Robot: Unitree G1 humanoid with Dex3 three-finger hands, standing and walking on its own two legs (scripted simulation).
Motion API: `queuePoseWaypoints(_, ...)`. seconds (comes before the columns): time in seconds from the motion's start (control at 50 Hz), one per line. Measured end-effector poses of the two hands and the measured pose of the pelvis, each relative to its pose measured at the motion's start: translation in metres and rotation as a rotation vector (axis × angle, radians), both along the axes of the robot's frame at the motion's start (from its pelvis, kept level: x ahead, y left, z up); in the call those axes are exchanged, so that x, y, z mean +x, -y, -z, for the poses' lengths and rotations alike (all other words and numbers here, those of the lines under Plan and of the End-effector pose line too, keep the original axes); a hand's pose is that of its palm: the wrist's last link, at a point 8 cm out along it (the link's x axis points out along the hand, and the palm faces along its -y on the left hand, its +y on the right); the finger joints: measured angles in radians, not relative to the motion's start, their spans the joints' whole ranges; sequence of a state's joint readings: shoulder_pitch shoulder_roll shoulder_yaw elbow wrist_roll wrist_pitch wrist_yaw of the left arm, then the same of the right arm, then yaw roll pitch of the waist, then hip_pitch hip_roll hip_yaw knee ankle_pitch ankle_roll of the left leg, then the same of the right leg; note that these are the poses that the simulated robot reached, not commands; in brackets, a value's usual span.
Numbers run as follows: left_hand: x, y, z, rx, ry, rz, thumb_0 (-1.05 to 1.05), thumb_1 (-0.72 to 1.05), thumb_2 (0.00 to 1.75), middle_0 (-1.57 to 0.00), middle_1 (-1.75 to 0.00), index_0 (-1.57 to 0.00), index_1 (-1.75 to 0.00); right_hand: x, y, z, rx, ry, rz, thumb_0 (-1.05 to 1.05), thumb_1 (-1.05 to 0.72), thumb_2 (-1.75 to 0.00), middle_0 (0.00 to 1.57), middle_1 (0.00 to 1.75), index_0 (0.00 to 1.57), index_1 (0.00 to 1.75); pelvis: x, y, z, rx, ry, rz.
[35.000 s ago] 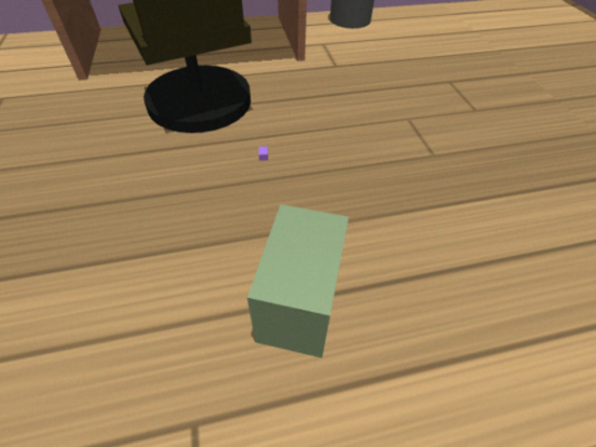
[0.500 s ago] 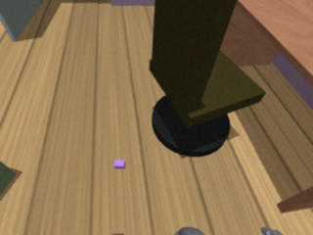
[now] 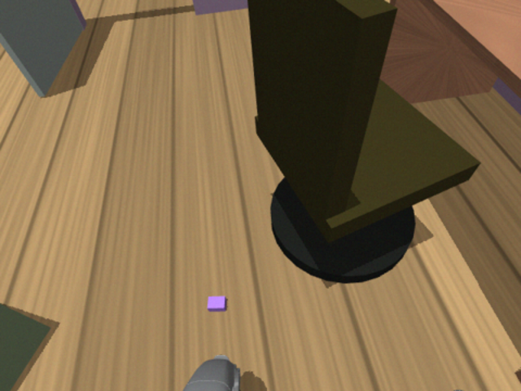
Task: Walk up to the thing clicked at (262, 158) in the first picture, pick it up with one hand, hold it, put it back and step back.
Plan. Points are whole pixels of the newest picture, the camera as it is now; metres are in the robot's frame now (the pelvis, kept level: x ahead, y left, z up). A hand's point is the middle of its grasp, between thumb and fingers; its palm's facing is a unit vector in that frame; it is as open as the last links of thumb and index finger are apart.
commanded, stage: walk up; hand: left
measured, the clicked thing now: (217, 303) +0.48 +0.24 -0.75
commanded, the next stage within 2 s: stand in 1.62 s
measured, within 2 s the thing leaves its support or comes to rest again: neither
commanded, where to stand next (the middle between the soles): +0.12 +0.02 m, yaw +0 degrees
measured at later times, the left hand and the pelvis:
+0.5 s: hand out of the picture +0.12 +0.29 -0.15, palm faces -0.07 -0.92 -0.38, open 7.4 cm; pelvis +0.06 +0.02 -0.01, yaw -1 degrees
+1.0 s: hand (118, 355) +0.19 +0.28 -0.14, palm faces -0.04 -0.94 -0.34, open 7.4 cm; pelvis +0.08 +0.03 +0.01, yaw -1 degrees
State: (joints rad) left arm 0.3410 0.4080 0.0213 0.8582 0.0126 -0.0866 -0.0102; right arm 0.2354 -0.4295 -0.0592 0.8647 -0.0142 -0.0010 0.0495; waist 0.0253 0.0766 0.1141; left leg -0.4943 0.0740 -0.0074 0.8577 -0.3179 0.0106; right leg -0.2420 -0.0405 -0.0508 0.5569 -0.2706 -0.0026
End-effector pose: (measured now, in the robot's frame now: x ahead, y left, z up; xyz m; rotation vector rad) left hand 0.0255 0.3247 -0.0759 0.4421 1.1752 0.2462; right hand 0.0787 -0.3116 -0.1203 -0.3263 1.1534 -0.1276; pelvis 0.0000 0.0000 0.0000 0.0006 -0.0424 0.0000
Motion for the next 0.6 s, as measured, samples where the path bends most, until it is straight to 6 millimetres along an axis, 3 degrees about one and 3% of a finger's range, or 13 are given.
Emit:
queuePoseWaypoints(0.1,0.023,-0.016,0.027,-0.026,-0.02,-0.005,0.01,0.9,0.89,-0.2,-0.3,-0.21,-0.3,0.029,-0.017,0.004,-0.033,0.021,0.006,0.01,-0.91,-0.9,0.2,0.3,0.2,0.3,0.018,-0.017,0.014,-0.012,-0.004,0.0)
queuePoseWaypoints(0.2,0.054,-0.019,0.046,-0.063,-0.011,0.006,0.01,0.9,0.89,-0.2,-0.3,-0.21,-0.3,0.039,-0.034,-0.002,-0.036,0.033,0.005,0.01,-0.91,-0.9,0.2,0.3,0.21,0.3,0.027,-0.025,0.016,0.001,0.0,0.006)
queuePoseWaypoints(0.28,0.07,-0.013,0.046,-0.083,-0.009,0.031,0.01,0.9,0.89,-0.2,-0.3,-0.21,-0.3,0.039,-0.031,-0.008,-0.045,0.039,0.02,0.0,-0.91,-0.9,0.2,0.3,0.21,0.3,0.035,-0.024,0.013,-0.003,-0.006,0.015)
queuePoseWaypoints(0.38,0.077,-0.006,0.044,-0.068,-0.014,0.027,0.01,0.9,0.89,-0.2,-0.3,-0.21,-0.3,0.042,-0.019,-0.001,-0.046,0.015,0.055,0.01,-0.91,-0.9,0.2,0.3,0.21,0.3,0.046,-0.018,0.014,-0.015,-0.003,0.014)
queuePoseWaypoints(0.46,0.086,-0.004,0.04,-0.073,-0.032,0.017,0.01,0.9,0.89,-0.2,-0.3,-0.21,-0.3,0.046,-0.02,0.002,-0.035,-0.009,0.07,0.01,-0.91,-0.9,0.2,0.3,0.21,0.3,0.057,-0.019,0.01,0.001,-0.003,0.018)
queuePoseWaypoints(0.6,0.121,-0.001,0.033,-0.091,0.002,0.013,0.01,0.9,0.89,-0.2,-0.3,-0.21,-0.3,0.054,-0.031,0.001,-0.013,-0.051,0.067,0.01,-0.91,-0.9,0.2,0.3,0.21,0.3,0.071,-0.02,0.001,-0.003,-0.008,0.015)
